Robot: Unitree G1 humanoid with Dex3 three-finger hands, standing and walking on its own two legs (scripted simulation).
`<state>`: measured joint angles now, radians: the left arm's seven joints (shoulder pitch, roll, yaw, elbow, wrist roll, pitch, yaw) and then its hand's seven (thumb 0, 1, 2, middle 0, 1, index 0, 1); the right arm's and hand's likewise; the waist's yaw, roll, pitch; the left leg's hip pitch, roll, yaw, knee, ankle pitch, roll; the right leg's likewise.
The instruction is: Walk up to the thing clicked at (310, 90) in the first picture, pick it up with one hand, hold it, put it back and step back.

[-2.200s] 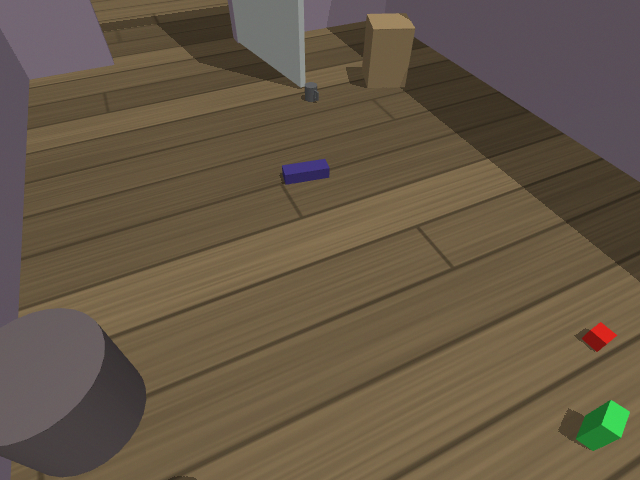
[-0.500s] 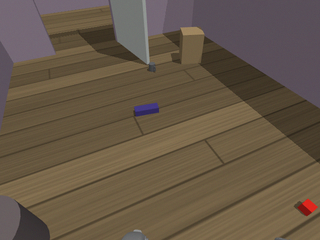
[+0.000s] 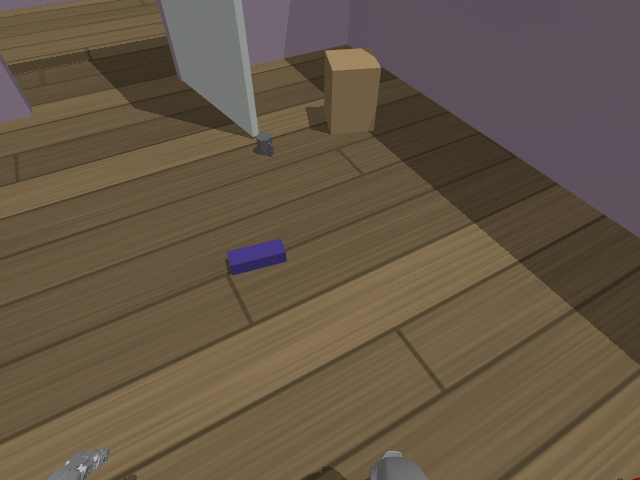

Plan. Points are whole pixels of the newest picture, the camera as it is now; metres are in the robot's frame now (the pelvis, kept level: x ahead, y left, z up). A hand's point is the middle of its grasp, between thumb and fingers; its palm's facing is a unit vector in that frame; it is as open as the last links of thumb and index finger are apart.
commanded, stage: walk up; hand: left
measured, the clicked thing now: (266, 145) +1.84 +0.23 -0.72
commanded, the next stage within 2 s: none
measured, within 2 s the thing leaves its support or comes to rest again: neither
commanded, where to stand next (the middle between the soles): +1.47 +0.02 m, yaw -2 degrees
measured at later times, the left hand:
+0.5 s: hand (165, 385) +0.30 +0.24 -0.13, palm faces +0.01 -0.93 -0.38, open 7.4 cm
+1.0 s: hand (202, 205) +0.72 +0.25 -0.13, palm faces -0.12 -0.93 -0.35, open 7.4 cm
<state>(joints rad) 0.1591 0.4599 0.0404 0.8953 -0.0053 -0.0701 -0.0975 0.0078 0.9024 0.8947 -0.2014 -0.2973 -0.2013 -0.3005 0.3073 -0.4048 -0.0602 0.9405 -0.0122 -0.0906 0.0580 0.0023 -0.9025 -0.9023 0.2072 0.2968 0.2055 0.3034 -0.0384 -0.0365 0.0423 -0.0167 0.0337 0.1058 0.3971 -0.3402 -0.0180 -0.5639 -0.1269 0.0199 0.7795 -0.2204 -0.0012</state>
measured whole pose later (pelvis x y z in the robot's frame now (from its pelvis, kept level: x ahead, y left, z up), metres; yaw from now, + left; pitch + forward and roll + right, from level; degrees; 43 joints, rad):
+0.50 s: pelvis +0.31 -0.04 +0.00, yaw +0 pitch -1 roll -2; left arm 0.38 0.40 0.06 0.95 0.01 -0.11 -0.07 0.01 0.90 0.89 -0.21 -0.30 -0.21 -0.30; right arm 0.17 -0.45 -0.08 0.91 -0.03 -0.04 0.10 0.00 -0.91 -0.90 0.20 0.30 0.20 0.30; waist 0.05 0.07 0.06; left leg -0.56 0.11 0.00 0.66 -0.07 0.00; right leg -0.02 0.01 -0.10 0.35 -0.31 -0.01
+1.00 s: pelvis +0.59 -0.01 +0.00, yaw -2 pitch -3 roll +2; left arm 0.18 0.42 0.04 0.88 0.01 -0.05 -0.09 0.01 0.90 0.89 -0.20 -0.30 -0.20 -0.30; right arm 0.33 -0.39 -0.06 0.89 -0.01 -0.09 0.05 0.00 -0.90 -0.90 0.21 0.30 0.20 0.30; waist -0.04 -0.04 0.09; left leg 0.03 -0.03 0.13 0.37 -0.35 0.03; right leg -0.52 -0.11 -0.02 0.64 -0.08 -0.01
